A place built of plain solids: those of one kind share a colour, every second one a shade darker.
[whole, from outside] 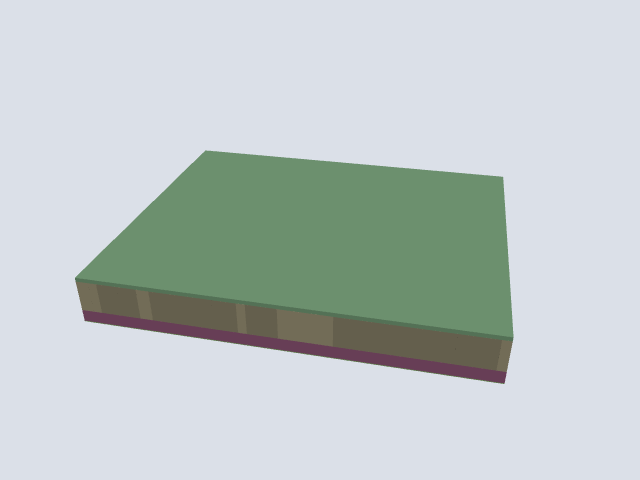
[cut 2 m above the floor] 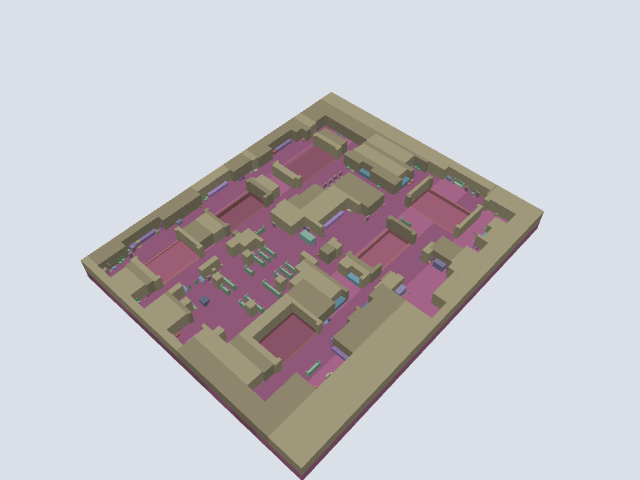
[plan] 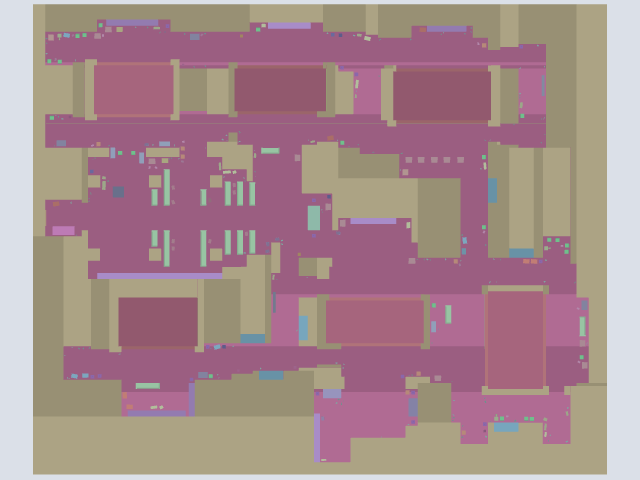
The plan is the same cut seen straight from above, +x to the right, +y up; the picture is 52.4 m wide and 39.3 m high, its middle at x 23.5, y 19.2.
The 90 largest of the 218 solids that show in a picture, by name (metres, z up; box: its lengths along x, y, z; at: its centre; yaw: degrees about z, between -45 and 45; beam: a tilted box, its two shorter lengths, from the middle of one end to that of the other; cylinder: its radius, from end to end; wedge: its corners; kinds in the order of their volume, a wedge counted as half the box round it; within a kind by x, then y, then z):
{
 "wall_rock_1": {"box": [1.0, 19.0, 3.9], "at": [0.5, 29.0, 1.95]},
 "wall_rock_2": {"box": [2.5, 11.75, 3.9], "at": [1.25, 13.62, 1.95]},
 "wall_rock_3": {"box": [2.25, 4.0, 3.9], "at": [2.12, 31.5, 1.95]},
 "wall_rock_4": {"box": [3.0, 4.25, 3.9], "at": [2.5, 24.62, 1.95]},
 "wall_rock_5": {"box": [4.25, 2.25, 3.9], "at": [3.12, 37.38, 1.95]},
 "wall_rock_6": {"box": [2.0, 3.5, 3.9], "at": [3.5, 17.75, 1.95]},
 "wall_rock_7": {"box": [7.25, 3.0, 3.9], "at": [3.62, 6.25, 1.95]},
 "wall_rock_8": {"box": [2.25, 5.5, 3.9], "at": [3.62, 13.25, 1.95]},
 "wall_rock_9": {"box": [1.0, 4.5, 3.9], "at": [3.75, 31.5, 1.95]},
 "wall_rock_10": {"box": [0.5, 4.5, 3.9], "at": [4.25, 24.5, 1.95]},
 "wall_rock_11": {"box": [0.75, 4.5, 3.9], "at": [4.62, 31.75, 1.95]},
 "wall_rock_12": {"box": [1.5, 5.75, 3.9], "at": [5.5, 13.12, 1.95]},
 "wall_rock_13": {"box": [0.75, 5.5, 3.9], "at": [6.62, 13.25, 1.95]},
 "wall_rock_14": {"box": [6.0, 1.25, 3.9], "at": [8.25, 37.88, 1.95]},
 "wall_rock_15": {"box": [6.5, 1.5, 3.9], "at": [10.25, 15.25, 1.95]},
 "wall_rock_16": {"box": [23.0, 3.75, 3.9], "at": [11.5, 2.88, 1.95]},
 "wall_rock_17": {"box": [0.5, 4.5, 3.9], "at": [11.75, 31.75, 1.95]},
 "wall_rock_18": {"box": [2.25, 3.5, 3.9], "at": [13.12, 31.5, 1.95]},
 "wall_rock_19": {"box": [0.5, 5.5, 3.9], "at": [13.75, 13.25, 1.95]},
 "wall_rock_20": {"box": [6.5, 2.25, 3.9], "at": [14.5, 37.38, 1.95]},
 "wall_rock_21": {"box": [1.75, 3.75, 3.9], "at": [15.12, 31.38, 1.95]},
 "wall_rock_22": {"box": [3.0, 5.25, 3.9], "at": [15.5, 13.38, 1.95]},
 "wall_rock_23": {"box": [2.0, 2.0, 3.9], "at": [16.5, 26.0, 1.95]},
 "wall_rock_24": {"box": [2.0, 5.5, 3.9], "at": [18.0, 14.25, 1.95]},
 "wall_rock_25": {"box": [9.75, 3.0, 3.9], "at": [18.13, 6.25, 1.95]},
 "wall_rock_26": {"box": [0.5, 7.25, 3.9], "at": [19.25, 14.38, 1.95]},
 "wall_rock_27": {"box": [6.0, 1.5, 3.9], "at": [20.75, 37.75, 1.95]},
 "wall_rock_28": {"box": [0.75, 3.5, 3.9], "at": [22.88, 12.75, 1.95]},
 "wall_rock_29": {"box": [2.5, 4.0, 3.9], "at": [23.25, 25.0, 1.95]},
 "wall_rock_30": {"box": [47.0, 1.0, 3.9], "at": [23.5, 0.5, 1.95]},
 "wall_rock_31": {"box": [0.75, 4.0, 3.9], "at": [23.62, 12.75, 1.95]},
 "wall_rock_32": {"box": [2.5, 1.0, 3.9], "at": [24.25, 7.5, 1.95]},
 "wall_rock_33": {"box": [0.75, 4.0, 3.9], "at": [24.38, 31.75, 1.95]},
 "wall_rock_34": {"box": [0.5, 7.25, 3.9], "at": [24.75, 23.62, 1.95]},
 "wall_rock_35": {"box": [1.5, 3.5, 3.9], "at": [25.5, 31.25, 1.95]},
 "wall_rock_36": {"box": [3.5, 2.25, 3.9], "at": [25.5, 37.38, 1.95]},
 "wall_rock_37": {"box": [5.0, 2.0, 3.9], "at": [27.5, 25.25, 1.95]},
 "wall_rock_38": {"box": [1.0, 2.5, 3.9], "at": [27.75, 37.25, 1.95]},
 "wall_rock_39": {"box": [6.0, 3.25, 3.9], "at": [28.0, 22.63, 1.95]},
 "wall_rock_40": {"box": [1.0, 4.25, 3.9], "at": [29.0, 31.12, 1.95]},
 "wall_rock_41": {"box": [2.75, 2.75, 3.9], "at": [29.62, 37.12, 1.95]},
 "wall_rock_42": {"box": [9.0, 0.5, 3.9], "at": [30.5, 2.75, 1.95]},
 "wall_rock_43": {"box": [0.5, 5.25, 3.9], "at": [31.25, 21.62, 1.95]},
 "wall_rock_44": {"box": [4.5, 1.0, 3.9], "at": [32.75, 3.5, 1.95]},
 "wall_rock_45": {"box": [2.75, 3.25, 3.9], "at": [32.87, 5.88, 1.95]},
 "wall_rock_46": {"box": [3.5, 6.5, 3.9], "at": [33.25, 21.0, 1.95]},
 "wall_rock_47": {"box": [5.0, 1.75, 3.9], "at": [33.5, 37.62, 1.95]},
 "wall_rock_48": {"box": [21.0, 1.5, 3.9], "at": [36.5, 1.75, 1.95]},
 "wall_rock_49": {"box": [1.25, 2.75, 3.9], "at": [36.62, 37.12, 1.95]},
 "wall_rock_50": {"box": [1.0, 3.75, 3.9], "at": [37.75, 36.62, 1.95]},
 "wall_rock_51": {"box": [0.75, 4.5, 3.9], "at": [37.88, 31.25, 1.95]},
 "wall_rock_52": {"box": [1.75, 4.5, 3.9], "at": [38.13, 20.0, 1.95]},
 "wall_rock_53": {"box": [1.0, 4.75, 3.9], "at": [38.5, 24.62, 1.95]},
 "wall_rock_54": {"box": [1.5, 4.5, 3.9], "at": [39.0, 31.0, 1.95]},
 "wall_rock_55": {"box": [1.5, 3.5, 3.9], "at": [39.0, 36.75, 1.95]},
 "wall_rock_56": {"box": [4.5, 1.0, 3.9], "at": [39.5, 3.0, 1.95]},
 "wall_rock_57": {"box": [5.5, 0.5, 3.9], "at": [39.5, 6.75, 1.95]},
 "wall_rock_58": {"box": [2.0, 8.25, 3.9], "at": [40.0, 22.63, 1.95]},
 "wall_rock_59": {"box": [2.25, 3.25, 3.9], "at": [40.88, 36.88, 1.95]},
 "wall_rock_60": {"box": [0.75, 9.0, 3.9], "at": [41.38, 22.25, 1.95]},
 "wall_rock_61": {"box": [2.25, 7.25, 3.9], "at": [42.88, 23.13, 1.95]},
 "wall_rock_62": {"box": [2.0, 11.75, 3.9], "at": [43.0, 32.62, 1.95]},
 "wall_rock_63": {"box": [0.5, 21.25, 3.9], "at": [44.25, 27.88, 1.95]},
 "wall_rock_64": {"box": [1.0, 24.0, 3.9], "at": [45.0, 26.5, 1.95]},
 "wall_rock_65": {"box": [3.0, 4.75, 3.9], "at": [45.5, 4.88, 1.95]},
 "wall_rock_66": {"box": [1.5, 31.0, 3.9], "at": [46.25, 23.0, 1.95]},
 "floor_strip_1": {"box": [4.75, 3.75, 1.5], "at": [2.38, 31.38, -0.75]},
 "floor_strip_2": {"box": [6.75, 4.0, 1.5], "at": [3.38, 12.5, -0.75]},
 "floor_strip_3": {"box": [4.5, 3.75, 1.5], "at": [14.0, 31.38, -0.75]},
 "floor_strip_4": {"box": [29.25, 0.5, 1.5], "at": [14.62, 29.0, -0.75]},
 "floor_strip_5": {"box": [37.0, 3.5, 1.5], "at": [18.5, 8.5, -0.75]},
 "floor_strip_6": {"box": [37.0, 0.5, 1.5], "at": [18.5, 15.0, -0.75]},
 "floor_strip_7": {"box": [10.0, 4.0, 1.5], "at": [18.75, 12.5, -0.75]},
 "floor_strip_8": {"box": [47.0, 6.75, 1.5], "at": [23.5, 3.38, -0.75]},
 "floor_strip_9": {"box": [47.0, 13.5, 1.5], "at": [23.5, 22.0, -0.75]},
 "floor_strip_10": {"box": [47.0, 4.75, 1.5], "at": [23.5, 36.12, -0.75]},
 "floor_strip_11": {"box": [5.0, 3.75, 1.5], "at": [26.75, 31.38, -0.75]},
 "floor_strip_12": {"box": [35.25, 0.25, 1.5], "at": [29.38, 33.63, -0.75]},
 "floor_strip_13": {"box": [4.75, 4.0, 1.5], "at": [34.62, 12.5, -0.75]},
 "floor_strip_14": {"box": [9.25, 3.75, 1.5], "at": [42.38, 31.38, -0.75]},
 "floor_strip_15": {"box": [5.0, 3.5, 1.5], "at": [44.5, 8.5, -0.75]},
 "floor_strip_16": {"box": [5.0, 4.0, 1.5], "at": [44.5, 12.5, -0.75]},
 "ceil_rock_1": {"box": [47.0, 38.5, 0.5], "at": [23.5, 19.25, 4.15]},
 "floor_base_1": {"box": [47.0, 38.5, 0.1], "at": [23.5, 19.25, -1.55]},
 "floor_old_1": {"box": [6.5, 4.0, 1.33], "at": [8.25, 31.5, -0.83]},
 "floor_old_2": {"box": [6.5, 4.0, 0.94], "at": [10.25, 12.5, -1.03]},
 "floor_old_3": {"box": [7.5, 3.5, 0.66], "at": [20.25, 31.5, -1.17]},
 "floor_old_4": {"box": [8.0, 3.5, 0.69], "at": [28.0, 12.5, -1.16]},
 "floor_old_5": {"box": [8.0, 4.0, 1.5], "at": [33.5, 31.0, -0.75]},
 "floor_old_6": {"box": [4.5, 8.0, 0.89], "at": [39.5, 11.0, -1.06]}
}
